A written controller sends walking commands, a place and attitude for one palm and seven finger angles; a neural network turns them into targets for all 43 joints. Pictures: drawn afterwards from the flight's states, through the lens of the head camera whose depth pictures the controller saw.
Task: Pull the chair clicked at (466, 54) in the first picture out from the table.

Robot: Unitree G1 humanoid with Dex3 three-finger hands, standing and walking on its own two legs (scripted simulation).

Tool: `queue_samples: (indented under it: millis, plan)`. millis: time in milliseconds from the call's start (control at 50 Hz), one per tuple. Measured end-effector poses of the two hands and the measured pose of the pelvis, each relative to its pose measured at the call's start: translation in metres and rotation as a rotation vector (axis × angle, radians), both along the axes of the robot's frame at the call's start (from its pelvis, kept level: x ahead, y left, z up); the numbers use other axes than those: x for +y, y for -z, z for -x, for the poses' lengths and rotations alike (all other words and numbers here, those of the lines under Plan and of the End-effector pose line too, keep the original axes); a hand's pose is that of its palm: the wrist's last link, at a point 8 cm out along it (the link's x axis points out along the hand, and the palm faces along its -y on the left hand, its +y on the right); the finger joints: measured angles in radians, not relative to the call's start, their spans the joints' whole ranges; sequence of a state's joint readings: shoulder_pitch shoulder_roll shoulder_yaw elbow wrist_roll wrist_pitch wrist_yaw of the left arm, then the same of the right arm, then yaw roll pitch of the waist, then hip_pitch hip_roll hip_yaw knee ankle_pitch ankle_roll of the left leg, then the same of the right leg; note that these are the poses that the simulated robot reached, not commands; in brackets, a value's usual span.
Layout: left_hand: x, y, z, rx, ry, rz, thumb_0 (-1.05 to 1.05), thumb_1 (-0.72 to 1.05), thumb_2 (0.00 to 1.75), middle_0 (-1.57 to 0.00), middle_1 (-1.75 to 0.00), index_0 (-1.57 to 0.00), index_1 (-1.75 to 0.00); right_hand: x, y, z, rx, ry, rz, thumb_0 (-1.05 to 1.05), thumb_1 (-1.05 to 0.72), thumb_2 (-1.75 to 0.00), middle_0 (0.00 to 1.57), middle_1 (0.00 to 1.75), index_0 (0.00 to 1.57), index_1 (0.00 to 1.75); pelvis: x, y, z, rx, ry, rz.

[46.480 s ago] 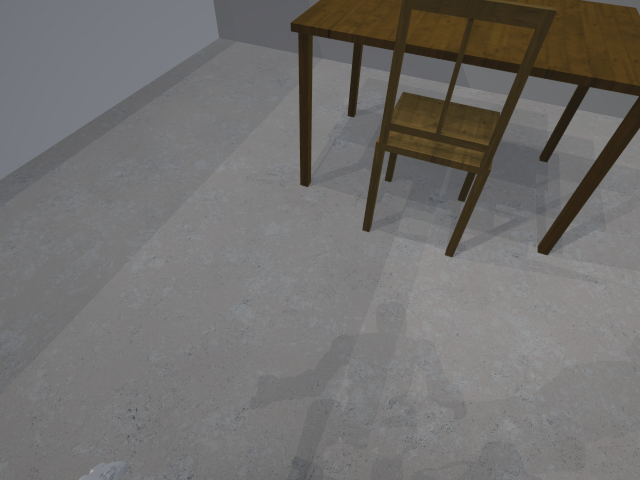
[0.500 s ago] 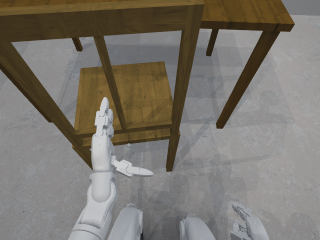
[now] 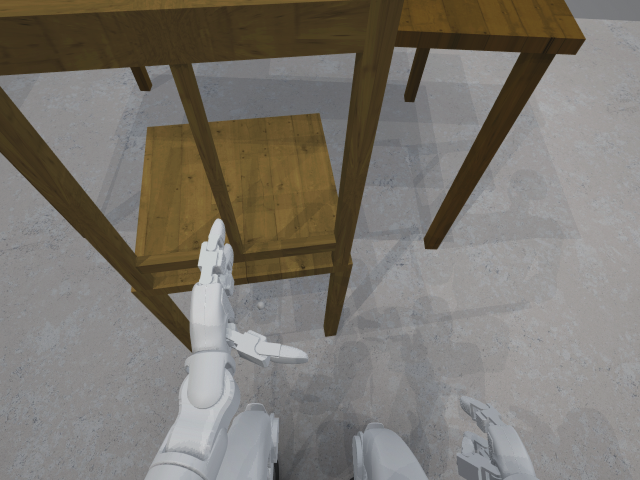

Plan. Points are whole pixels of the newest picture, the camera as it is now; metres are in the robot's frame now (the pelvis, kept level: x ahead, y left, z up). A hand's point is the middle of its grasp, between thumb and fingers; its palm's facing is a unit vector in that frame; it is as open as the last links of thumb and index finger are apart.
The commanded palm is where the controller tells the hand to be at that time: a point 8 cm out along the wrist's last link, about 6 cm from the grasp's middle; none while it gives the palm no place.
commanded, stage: push the fingers through the gap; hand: left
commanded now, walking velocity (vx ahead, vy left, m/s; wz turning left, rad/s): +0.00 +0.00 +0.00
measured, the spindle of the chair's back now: (217, 182) +0.46 +0.14 +0.07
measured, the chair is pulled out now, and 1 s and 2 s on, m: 0.16 0.16 0.16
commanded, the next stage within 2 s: hook a spindle and tug to test in 1.70 s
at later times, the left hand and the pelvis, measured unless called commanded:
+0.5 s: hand (231, 261) +0.36 +0.11 +0.05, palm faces +0.19 -0.98 -0.05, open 16.9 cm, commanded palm +0.33 +0.15 +0.03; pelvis +0.00 -0.01 +0.00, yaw +1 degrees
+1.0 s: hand (240, 244) +0.40 +0.11 +0.02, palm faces +0.17 -0.98 +0.01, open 16.9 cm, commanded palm +0.38 +0.16 +0.03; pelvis +0.00 +0.00 +0.00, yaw -1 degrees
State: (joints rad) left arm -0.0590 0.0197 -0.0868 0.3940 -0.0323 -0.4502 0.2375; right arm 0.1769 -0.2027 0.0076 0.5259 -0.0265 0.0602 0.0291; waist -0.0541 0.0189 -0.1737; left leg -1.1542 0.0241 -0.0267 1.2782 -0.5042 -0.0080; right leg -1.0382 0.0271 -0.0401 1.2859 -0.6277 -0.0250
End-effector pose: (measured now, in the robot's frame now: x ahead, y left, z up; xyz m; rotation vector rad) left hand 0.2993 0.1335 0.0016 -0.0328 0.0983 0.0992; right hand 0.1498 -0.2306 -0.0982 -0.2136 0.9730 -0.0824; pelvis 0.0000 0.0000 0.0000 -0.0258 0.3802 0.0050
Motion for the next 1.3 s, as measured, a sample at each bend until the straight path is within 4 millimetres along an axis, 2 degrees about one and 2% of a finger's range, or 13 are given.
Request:
queue_samples:
  millis: [100,140,180,280,320,440,500,620,700,800,960,1140,1300]
  plan:
    - [0.032,-0.045,0.007,-0.2,-0.114,-0.059,-0.02,-0.5,0.3,-0.07,-0.09,-0.07,-0.08,0.0,0.001,0.0,-0.003,-0.009,-0.015,0.01,-0.9,-0.9,0.2,0.3,0.2,0.3,-0.002,-0.002,-0.003,-0.013,-0.002,-0.001]
    - [0.035,-0.055,0.009,-0.227,-0.103,-0.082,-0.02,-0.5,0.3,-0.06,-0.08,-0.06,-0.08,0.001,0.002,0.0,0.003,-0.024,-0.028,0.01,-0.9,-0.9,0.2,0.3,0.2,0.3,-0.002,-0.004,-0.003,-0.02,-0.012,0.003]
    - [0.028,-0.052,0.008,-0.192,-0.053,-0.085,-0.02,-0.5,0.3,-0.06,-0.08,-0.06,-0.08,0.002,0.002,0.0,0.006,-0.031,-0.036,0.01,-0.9,-0.9,0.2,0.3,0.2,0.3,-0.001,-0.005,-0.002,-0.027,-0.019,0.005]
    - [-0.006,-0.016,0.004,-0.013,0.081,-0.033,-0.01,-0.51,0.3,-0.06,-0.08,-0.06,-0.08,0.001,-0.002,-0.001,-0.007,-0.013,-0.019,0.01,-0.9,-0.9,0.2,0.3,0.2,0.3,-0.002,-0.006,0.002,-0.03,-0.017,0.002]
    - [-0.01,-0.012,0.0,-0.011,0.072,-0.018,-0.02,-0.51,0.3,-0.06,-0.08,-0.06,-0.08,-0.002,-0.004,0.0,-0.021,0.0,-0.003,0.01,-0.9,-0.9,0.2,0.3,0.2,0.3,-0.003,-0.005,0.003,-0.023,-0.01,0.0]
    - [0.02,-0.041,-0.024,-0.211,-0.093,-0.057,-0.02,-0.5,0.3,-0.07,-0.09,-0.07,-0.08,-0.009,0.002,0.008,-0.006,0.001,0.014,0.01,-0.9,-0.9,0.2,0.3,0.2,0.3,-0.006,0.001,0.005,-0.01,-0.004,-0.001]
    - [0.031,-0.044,-0.033,-0.207,-0.084,-0.105,-0.02,-0.5,0.3,-0.06,-0.08,-0.06,-0.08,-0.01,0.008,0.015,0.034,-0.005,0.003,0.01,-0.9,-0.9,0.2,0.3,0.2,0.3,-0.006,0.002,0.005,-0.008,-0.01,0.002]
    - [0.018,-0.013,-0.04,-0.014,0.016,-0.056,-0.02,-0.5,0.3,-0.06,-0.08,-0.06,-0.08,-0.012,0.009,0.029,0.089,0.03,0.01,0.01,-0.9,-0.9,0.2,0.3,0.2,0.3,-0.002,-0.003,0.004,-0.009,-0.012,0.008]
    - [0.018,-0.022,-0.047,-0.081,-0.04,-0.005,-0.02,-0.5,0.3,-0.06,-0.08,-0.05,-0.08,-0.015,0.007,0.037,0.094,0.051,0.034,0.01,-0.9,-0.9,0.2,0.3,0.2,0.3,-0.001,-0.004,0.003,0.004,-0.002,0.006]
    - [0.022,-0.043,-0.065,-0.21,-0.041,-0.073,-0.02,-0.5,0.3,-0.06,-0.08,-0.05,-0.08,-0.016,0.012,0.045,0.121,0.051,0.029,0.01,-0.9,-0.9,0.2,0.3,0.2,0.3,0.001,0.0,0.002,0.014,0.0,0.005]
    - [0.027,-0.011,-0.074,-0.023,-0.046,-0.043,-0.02,-0.5,0.3,-0.06,-0.08,-0.06,-0.08,-0.011,0.012,0.055,0.158,0.079,0.018,0.01,-0.9,-0.9,0.2,0.3,0.2,0.3,0.004,-0.001,0.003,0.017,0.005,0.008]
    - [0.03,-0.043,-0.091,-0.21,-0.036,-0.087,-0.02,-0.5,0.3,-0.06,-0.08,-0.06,-0.08,-0.01,0.017,0.065,0.187,0.071,0.027,0.01,-0.9,-0.9,0.2,0.3,0.2,0.3,0.007,0.003,0.005,0.026,0.001,0.016]
    - [0.028,-0.01,-0.107,-0.037,-0.076,-0.02,-0.02,-0.5,0.3,-0.06,-0.08,-0.06,-0.08,-0.01,0.017,0.078,0.216,0.104,0.035,0.01,-0.9,-0.9,0.2,0.3,0.2,0.3,0.009,0.004,0.008,0.044,0.008,0.016]
